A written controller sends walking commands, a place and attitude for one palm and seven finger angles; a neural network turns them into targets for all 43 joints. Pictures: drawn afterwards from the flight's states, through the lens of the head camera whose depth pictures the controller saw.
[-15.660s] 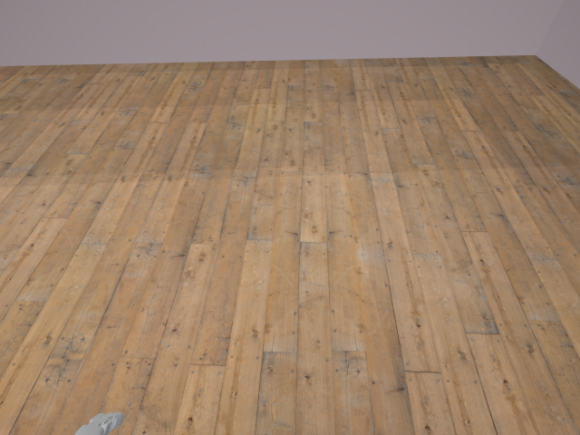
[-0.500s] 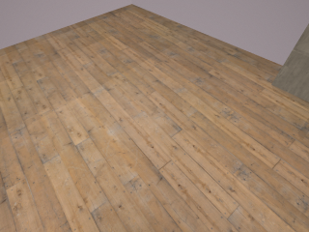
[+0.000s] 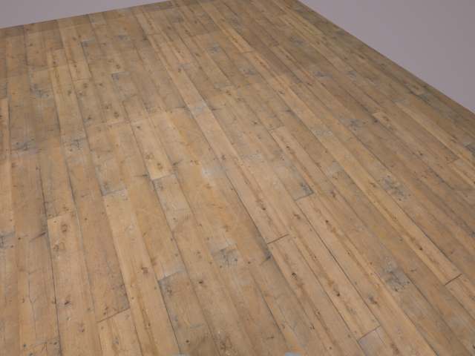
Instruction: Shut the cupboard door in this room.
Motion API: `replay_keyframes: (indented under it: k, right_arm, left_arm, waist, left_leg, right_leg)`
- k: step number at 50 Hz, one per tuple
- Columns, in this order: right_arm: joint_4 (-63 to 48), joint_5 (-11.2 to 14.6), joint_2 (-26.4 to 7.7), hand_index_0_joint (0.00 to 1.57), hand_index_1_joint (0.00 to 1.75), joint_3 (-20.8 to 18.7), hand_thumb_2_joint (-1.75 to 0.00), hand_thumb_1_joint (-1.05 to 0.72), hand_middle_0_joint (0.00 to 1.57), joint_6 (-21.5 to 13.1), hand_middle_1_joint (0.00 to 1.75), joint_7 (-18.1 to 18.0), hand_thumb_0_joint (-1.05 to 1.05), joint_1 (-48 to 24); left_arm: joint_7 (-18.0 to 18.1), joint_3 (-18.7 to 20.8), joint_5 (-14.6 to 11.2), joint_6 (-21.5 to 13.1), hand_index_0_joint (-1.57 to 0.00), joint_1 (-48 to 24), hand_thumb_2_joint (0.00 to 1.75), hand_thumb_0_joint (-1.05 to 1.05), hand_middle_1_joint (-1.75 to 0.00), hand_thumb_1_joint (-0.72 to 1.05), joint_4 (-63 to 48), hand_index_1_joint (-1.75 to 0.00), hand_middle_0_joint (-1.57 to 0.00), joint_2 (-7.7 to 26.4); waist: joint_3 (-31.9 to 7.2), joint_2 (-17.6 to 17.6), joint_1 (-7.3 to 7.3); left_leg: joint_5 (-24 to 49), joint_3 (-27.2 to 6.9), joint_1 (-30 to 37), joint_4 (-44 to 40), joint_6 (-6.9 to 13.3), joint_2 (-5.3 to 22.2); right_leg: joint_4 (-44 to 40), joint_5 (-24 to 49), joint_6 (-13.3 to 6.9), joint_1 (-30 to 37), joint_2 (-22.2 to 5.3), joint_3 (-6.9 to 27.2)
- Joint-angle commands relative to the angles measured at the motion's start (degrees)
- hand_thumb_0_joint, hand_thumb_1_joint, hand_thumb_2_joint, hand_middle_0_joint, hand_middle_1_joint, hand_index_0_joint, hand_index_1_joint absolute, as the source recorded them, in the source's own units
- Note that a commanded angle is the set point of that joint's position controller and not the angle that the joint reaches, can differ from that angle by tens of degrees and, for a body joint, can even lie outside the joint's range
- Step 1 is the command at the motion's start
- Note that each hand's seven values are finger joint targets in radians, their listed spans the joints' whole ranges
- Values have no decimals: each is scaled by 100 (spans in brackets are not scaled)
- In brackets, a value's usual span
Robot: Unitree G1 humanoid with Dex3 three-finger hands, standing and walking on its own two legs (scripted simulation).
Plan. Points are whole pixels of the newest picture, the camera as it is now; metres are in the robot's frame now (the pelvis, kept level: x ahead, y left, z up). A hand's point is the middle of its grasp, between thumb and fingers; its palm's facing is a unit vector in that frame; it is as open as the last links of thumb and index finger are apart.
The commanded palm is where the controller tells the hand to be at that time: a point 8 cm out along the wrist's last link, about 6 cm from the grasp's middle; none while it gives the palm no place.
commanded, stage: turn or walk to find it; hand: left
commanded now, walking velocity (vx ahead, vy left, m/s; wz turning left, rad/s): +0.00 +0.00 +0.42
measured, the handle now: out of the picture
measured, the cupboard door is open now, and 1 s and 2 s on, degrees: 88 88 88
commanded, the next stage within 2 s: stand and wait in 1.64 s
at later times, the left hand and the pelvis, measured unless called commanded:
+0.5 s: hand out of the picture +0.06 +0.16 -0.13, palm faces +0.20 -0.94 -0.29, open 7.3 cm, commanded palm none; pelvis -0.02 -0.05 +0.01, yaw +13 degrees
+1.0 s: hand out of the picture -0.15 +0.16 -0.18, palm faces +0.48 -0.84 -0.25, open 7.3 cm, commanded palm none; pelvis -0.06 -0.03 +0.00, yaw +26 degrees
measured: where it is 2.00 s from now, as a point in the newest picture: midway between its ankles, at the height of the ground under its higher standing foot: outside the picture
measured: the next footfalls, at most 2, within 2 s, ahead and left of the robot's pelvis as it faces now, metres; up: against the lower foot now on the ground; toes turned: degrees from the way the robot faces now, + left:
right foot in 0.40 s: +0.03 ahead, -0.13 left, +0.00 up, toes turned +6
left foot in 0.92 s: -0.07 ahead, +0.08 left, +0.00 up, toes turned +30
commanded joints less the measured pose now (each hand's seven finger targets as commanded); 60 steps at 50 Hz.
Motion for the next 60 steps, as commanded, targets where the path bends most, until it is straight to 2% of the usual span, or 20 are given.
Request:
replay_keyframes:
  k: [1,4,8,12,18,19,20,21,22,25,27,38,41,44,45,46,47,49,53,60]
  right_arm:
    - [-319,-36,-1118,20,30,-208,-90,-90,20,-75,30,-168,0,233]
    - [-346,-4,-1074,20,30,-195,-90,-90,20,-154,30,-188,0,314]
    - [-314,-1,-1088,20,30,-226,-90,-90,20,-152,30,-184,0,602]
    - [-349,-38,-1129,20,30,-272,-90,-90,20,-91,30,-156,0,642]
    - [-534,-16,-1081,20,30,-319,-90,-90,20,-20,30,-106,0,197]
    - [-554,26,-910,20,30,-298,-90,-90,20,-24,30,-85,0,207]
    - [-647,74,-517,20,30,-234,-90,-90,20,-32,30,-53,0,320]
    - [-783,35,-627,20,30,-270,-90,-90,20,11,30,-70,0,85]
    - [-735,-9,-777,20,30,-313,-90,-90,20,97,30,-70,0,21]
    - [-375,-34,-700,20,30,-324,-90,-90,20,186,30,14,0,412]
    - [-304,-16,-617,20,30,-302,-90,-90,20,194,30,44,0,565]
    - [-540,52,-497,20,30,-100,-90,-90,20,123,30,10,0,-384]
    - [-538,75,-509,20,30,-78,-90,-90,20,76,30,-1,0,-258]
    - [-428,63,-662,20,30,-98,-90,-90,20,-15,30,3,0,150]
    - [-423,39,-1023,20,30,-181,-90,-90,20,-74,30,-4,0,318]
    - [-433,5,-1541,20,30,-307,-90,-90,20,-90,30,-36,0,537]
    - [-328,24,-1669,20,30,-316,-90,-90,20,-14,30,-56,0,751]
    - [-364,-11,-1380,20,30,-251,-90,-90,20,-52,30,-160,0,332]
    - [-533,10,-1157,20,30,-161,-90,-90,20,-94,30,-164,0,-90]
    - [-517,-11,-1175,20,30,-246,-90,-90,20,-77,30,-128,0,249]
  left_arm:
    - [-17,136,6,-58,-20,-519,90,0,-30,90,-573,-30,-20,455]
    - [-51,96,-4,-121,-20,-300,90,0,-30,90,-468,-30,-20,397]
    - [-11,62,-32,-133,-20,-482,90,0,-30,90,-586,-30,-20,368]
    - [18,33,-58,-133,-20,-749,90,0,-30,90,-757,-30,-20,313]
    - [39,70,-84,-230,-20,24,90,0,-30,90,-635,-30,-20,367]
    - [59,112,-52,-287,-20,222,90,0,-30,90,-606,-30,-20,580]
    - [114,212,38,-343,-20,323,90,0,-30,90,-615,-30,-20,1082]
    - [117,226,26,-323,-20,294,90,0,-30,90,-721,-30,-20,1284]
    - [148,223,-9,-304,-20,46,90,0,-30,90,-795,-30,-20,1055]
    - [108,106,-24,-348,-20,-578,90,0,-30,90,-945,-30,-20,618]
    - [101,87,-17,-385,-20,-498,90,0,-30,90,-905,-30,-20,536]
    - [78,171,72,-350,-20,624,90,0,-30,90,-451,-30,-20,900]
    - [73,218,75,-323,-20,484,90,0,-30,90,-430,-30,-20,1009]
    - [59,218,5,-277,-20,283,90,0,-30,90,-414,-30,-20,995]
    - [43,192,-39,-237,-20,341,90,0,-30,90,-481,-30,-20,809]
    - [10,81,-59,-212,-20,239,90,0,-30,90,-681,-30,-20,427]
    - [41,29,-8,-142,-20,-161,90,0,-30,90,-766,-30,-20,501]
    - [25,84,-4,-89,-20,-258,90,0,-30,90,-668,-30,-20,469]
    - [-46,106,-11,-105,-20,-16,90,0,-30,90,-468,-30,-20,515]
    - [3,76,-27,-87,-20,-378,90,0,-30,90,-702,-30,-20,406]
  waist:
    - [-268,1634,-221]
    - [-681,1078,-145]
    - [-869,1003,-258]
    - [-756,1151,-338]
    - [-923,1074,50]
    - [-1003,572,135]
    - [-1077,-901,160]
    - [-779,-1299,254]
    - [-530,-849,152]
    - [-128,-457,-229]
    - [-221,-423,-260]
    - [-585,-736,279]
    - [-762,-837,198]
    - [-939,-445,-118]
    - [-1116,467,-232]
    - [-1006,2090,-365]
    - [-858,1632,-482]
    - [-609,1778,-332]
    - [-529,1137,-82]
    - [-478,1182,-220]
  left_leg:
    - [1989,-1953,384,-1959,686,1532]
    - [3075,-1595,1085,-1684,687,1287]
    - [3690,-1753,1497,-1546,805,1329]
    - [3349,-2126,1177,-1514,903,1358]
    - [2375,-2141,-32,-1019,521,865]
    - [1609,-1888,-551,-636,228,537]
    - [-77,-1067,-1621,483,-186,-199]
    - [-1465,-796,-1762,1688,-304,-404]
    - [-1288,-1047,-1646,2470,-282,-193]
    - [-359,-881,-1591,3435,-368,-1]
    - [-60,-748,-1578,3491,-451,28]
    - [-744,-178,-1014,1306,-524,120]
    - [-673,-30,-596,608,-434,97]
    - [707,53,631,-1063,-317,118]
    - [1560,-733,1500,-1493,-72,721]
    - [3565,-2438,2011,-1633,602,2057]
    - [3816,-2211,1478,-1658,936,2335]
    - [3536,-1968,1189,-1669,977,1875]
    - [3180,-1425,941,-1678,731,1298]
    - [2523,-1884,848,-1782,850,1301]
  right_leg:
    - [1445,272,67,-985,135,692]
    - [1365,555,167,-1030,253,643]
    - [960,463,238,-1021,324,701]
    - [172,184,208,-650,425,714]
    - [-2279,1490,75,1268,638,480]
    - [-2925,1871,-2,1944,271,770]
    - [-3261,1977,-443,2613,-1097,2155]
    - [-3448,2438,-1058,1772,-1973,2796]
    - [-3530,2211,-1231,1210,-1866,2428]
    - [-3375,2107,-917,788,-1035,1299]
    - [-3283,2487,-821,966,-875,867]
    - [-2734,4394,-1118,1909,-1217,593]
    - [-2549,4294,-1116,1897,-1295,521]
    - [-1832,3614,-617,1284,-1095,77]
    - [-1002,2582,-288,401,-714,-203]
    - [93,-368,127,-1019,43,-341]
    - [768,-838,74,-855,90,157]
    - [1226,-338,106,-1060,50,506]
    - [1396,491,175,-868,196,579]
    - [627,420,243,-736,298,651]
